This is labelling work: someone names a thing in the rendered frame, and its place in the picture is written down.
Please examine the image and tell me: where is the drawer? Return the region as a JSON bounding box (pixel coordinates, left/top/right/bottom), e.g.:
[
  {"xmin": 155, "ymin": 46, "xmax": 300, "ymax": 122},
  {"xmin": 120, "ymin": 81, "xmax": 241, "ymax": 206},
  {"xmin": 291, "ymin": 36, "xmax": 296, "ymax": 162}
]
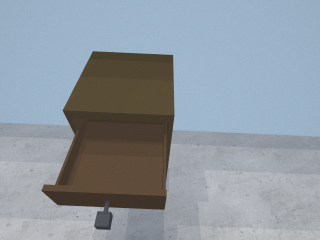
[{"xmin": 41, "ymin": 119, "xmax": 167, "ymax": 210}]

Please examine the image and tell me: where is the cabinet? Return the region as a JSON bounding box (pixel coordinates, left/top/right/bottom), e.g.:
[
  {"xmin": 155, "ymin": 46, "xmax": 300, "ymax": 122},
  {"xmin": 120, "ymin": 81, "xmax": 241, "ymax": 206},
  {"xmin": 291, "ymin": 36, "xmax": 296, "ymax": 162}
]
[{"xmin": 62, "ymin": 51, "xmax": 175, "ymax": 180}]

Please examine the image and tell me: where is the handle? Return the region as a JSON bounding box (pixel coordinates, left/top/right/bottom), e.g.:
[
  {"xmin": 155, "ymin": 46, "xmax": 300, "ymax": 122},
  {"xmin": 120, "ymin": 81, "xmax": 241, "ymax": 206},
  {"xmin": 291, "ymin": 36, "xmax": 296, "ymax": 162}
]
[{"xmin": 94, "ymin": 200, "xmax": 113, "ymax": 230}]

